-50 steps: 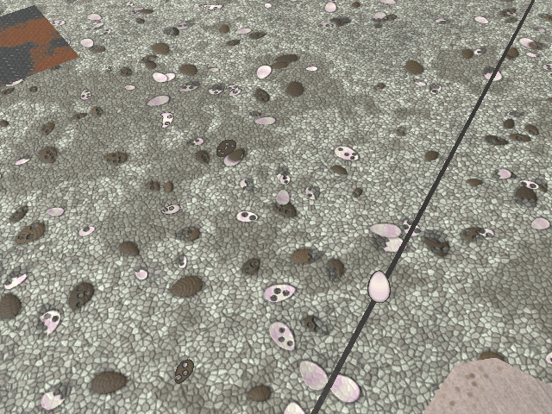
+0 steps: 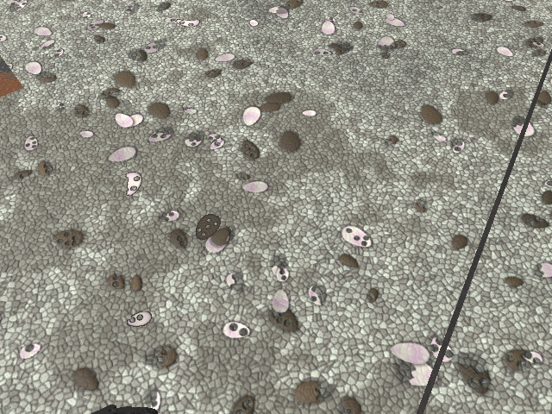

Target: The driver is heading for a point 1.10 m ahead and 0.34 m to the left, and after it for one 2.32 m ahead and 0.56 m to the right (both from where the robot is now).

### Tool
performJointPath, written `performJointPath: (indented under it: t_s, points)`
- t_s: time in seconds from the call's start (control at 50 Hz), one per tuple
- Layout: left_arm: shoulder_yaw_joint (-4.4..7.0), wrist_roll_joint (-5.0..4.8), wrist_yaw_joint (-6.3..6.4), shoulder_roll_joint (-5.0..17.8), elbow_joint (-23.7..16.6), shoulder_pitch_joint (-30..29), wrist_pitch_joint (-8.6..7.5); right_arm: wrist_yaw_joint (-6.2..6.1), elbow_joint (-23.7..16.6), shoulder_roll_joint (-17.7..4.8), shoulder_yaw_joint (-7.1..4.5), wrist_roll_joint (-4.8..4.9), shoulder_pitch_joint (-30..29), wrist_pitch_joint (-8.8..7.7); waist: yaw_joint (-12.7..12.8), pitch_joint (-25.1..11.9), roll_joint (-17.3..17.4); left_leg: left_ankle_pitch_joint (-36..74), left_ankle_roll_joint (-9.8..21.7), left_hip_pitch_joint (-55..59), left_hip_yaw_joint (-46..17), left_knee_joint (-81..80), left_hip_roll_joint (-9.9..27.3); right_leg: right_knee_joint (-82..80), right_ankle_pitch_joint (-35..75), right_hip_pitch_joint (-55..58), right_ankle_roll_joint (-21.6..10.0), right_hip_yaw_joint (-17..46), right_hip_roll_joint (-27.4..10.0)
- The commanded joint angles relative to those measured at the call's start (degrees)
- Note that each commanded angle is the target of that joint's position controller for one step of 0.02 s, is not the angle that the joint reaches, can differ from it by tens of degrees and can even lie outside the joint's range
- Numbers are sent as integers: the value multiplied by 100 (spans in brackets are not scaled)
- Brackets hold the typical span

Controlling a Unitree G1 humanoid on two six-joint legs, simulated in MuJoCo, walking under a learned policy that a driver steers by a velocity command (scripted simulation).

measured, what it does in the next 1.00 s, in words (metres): walks ahead: left foot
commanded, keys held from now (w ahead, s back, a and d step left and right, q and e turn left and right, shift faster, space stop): w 0.54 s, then w+q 0.46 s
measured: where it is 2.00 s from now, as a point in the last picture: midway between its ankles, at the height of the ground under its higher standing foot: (189, 208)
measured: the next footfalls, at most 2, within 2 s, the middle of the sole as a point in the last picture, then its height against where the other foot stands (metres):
left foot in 0.54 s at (237, 406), level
right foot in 1.08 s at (295, 286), level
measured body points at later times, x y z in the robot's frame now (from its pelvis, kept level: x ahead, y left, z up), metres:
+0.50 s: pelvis +0.27 +0.01 +0.01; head +0.31 +0.02 +0.46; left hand +0.19 +0.25 -0.13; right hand +0.48 -0.21 -0.10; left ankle +0.42 +0.11 -0.71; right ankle +0.12 -0.07 -0.72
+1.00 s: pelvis +0.54 +0.03 +0.02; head +0.57 +0.04 +0.47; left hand +0.72 +0.28 -0.08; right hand +0.51 -0.23 -0.11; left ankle +0.42 +0.10 -0.72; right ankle +0.71 -0.08 -0.69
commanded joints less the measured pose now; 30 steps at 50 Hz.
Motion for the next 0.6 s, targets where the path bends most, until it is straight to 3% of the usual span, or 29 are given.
performJointPath:
  t_s: [0.02,0.04,0.06,0.08,0.1,0.14,0.18,0.24,0.32,0.42,0.48,0.5,0.52,0.54,0.56,0.58,0.6]
  points:
    - [520,93,126,1628,484,2721,8,37,-424,-319,-62,172,678,-50,845,-2286,-1270,-467,102,-3581,-150,4967,-228,-985,-737,4680,-1480,4483,-2684]
    - [470,-134,76,1284,455,2220,37,-11,-458,-856,-201,40,46,-20,781,-1546,-304,-12,214,-4055,-743,5112,154,-1212,-1104,4060,-1214,4044,-2285]
    - [395,-185,61,989,393,1709,21,25,-597,-785,-196,41,-343,-71,602,-788,-251,540,227,-4082,-696,4830,376,-1460,-878,3159,-1044,3168,-2089]
    - [336,-154,45,745,395,1461,-20,45,-608,-687,-184,32,-522,-79,447,-451,-105,828,220,-3890,-648,4517,565,-1681,-432,2557,-870,2637,-1819]
    - [295,-162,60,611,467,1420,-59,72,-587,-636,-188,-48,-532,-18,293,-262,-156,939,161,-3659,-622,4276,676,-1802,-45,2126,-709,2210,-1584]
    - [250,-172,76,486,638,1581,-144,155,-536,-435,-152,-120,-405,119,122,-275,-285,1062,19,-3302,-524,3994,747,-2008,387,1756,-613,1753,-1372]
    - [286,-213,77,641,786,1806,-217,208,-614,-390,-150,-139,-645,192,79,-169,-260,1271,-94,-3527,-399,3740,835,-2193,575,1695,-649,1477,-1294]
    - [289,-212,79,700,929,2103,-215,228,-873,-444,-149,-126,-1448,226,217,74,-235,1903,-245,-4110,-228,3082,980,-2401,717,1829,-608,1203,-1163]
    - [256,-205,83,680,1080,2463,-191,230,-1135,-345,-75,-61,-2309,188,452,147,-278,2571,-297,-4114,8,1837,875,-2355,1260,2133,-472,890,-1018]
    - [251,-129,152,728,1303,2889,-146,196,-1379,-411,-57,-49,-2978,144,647,223,-341,2513,-94,-4162,100,990,674,-2074,1837,3049,-492,889,-1307]
    - [283,-94,210,834,1343,2704,-120,160,-1347,-520,-115,-55,-2683,74,382,102,-379,1896,170,-3547,161,612,440,-1464,3126,3350,-370,785,-1431]
    - [299,-87,217,887,1346,2612,-110,121,-1188,-601,-167,-64,-2184,42,161,-155,-401,1714,278,-2893,227,476,250,-878,3853,3324,-293,712,-1384]
    - [297,-109,206,887,1339,2508,-87,72,-866,-694,-238,-95,-1265,-10,-235,-619,-246,1919,418,-1801,315,102,94,151,3985,3085,-185,524,-1176]
    - [245,-155,192,756,1225,2487,-99,3,-584,-1027,-356,-219,-227,-64,-589,-1249,30,1691,678,-264,-457,68,821,1590,2635,2032,-81,372,-931]
    - [142,-355,128,201,1078,3057,-105,-11,-505,-1684,-531,-306,329,-50,-409,-1992,1285,1152,1445,1325,-3243,-348,2520,3858,-808,10,230,-20,88]
    - [279,-181,120,658,1147,2932,-110,65,-483,-1491,-504,-49,-17,33,-291,-1953,906,1234,1598,1151,-4326,-988,2555,4500,-2427,-699,162,740,212]
    - [328,-132,109,734,983,2402,-114,86,-571,-1206,-435,50,-697,54,-2,-1004,584,1032,1442,371,-3375,-1007,2322,4551,-1921,-1068,129,806,-195]
Keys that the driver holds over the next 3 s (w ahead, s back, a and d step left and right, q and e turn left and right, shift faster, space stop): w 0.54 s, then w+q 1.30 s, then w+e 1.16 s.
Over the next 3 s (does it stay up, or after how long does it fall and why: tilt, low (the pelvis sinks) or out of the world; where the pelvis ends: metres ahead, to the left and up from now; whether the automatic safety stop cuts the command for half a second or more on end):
stays up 1.44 0.56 0.03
